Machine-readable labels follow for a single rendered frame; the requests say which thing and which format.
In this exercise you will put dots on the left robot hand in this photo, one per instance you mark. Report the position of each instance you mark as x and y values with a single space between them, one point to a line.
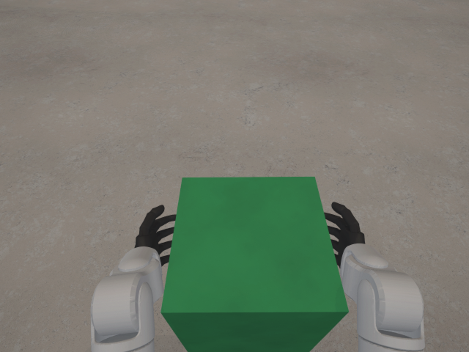
148 235

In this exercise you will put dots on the robot right forearm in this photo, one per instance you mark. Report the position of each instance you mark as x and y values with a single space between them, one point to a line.
390 307

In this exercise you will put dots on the carton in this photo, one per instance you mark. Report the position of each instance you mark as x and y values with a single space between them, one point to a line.
251 266

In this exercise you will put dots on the robot left forearm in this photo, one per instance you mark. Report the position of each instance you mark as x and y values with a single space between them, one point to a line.
122 313

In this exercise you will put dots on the right robot hand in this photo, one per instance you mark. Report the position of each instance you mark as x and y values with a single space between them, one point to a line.
349 232

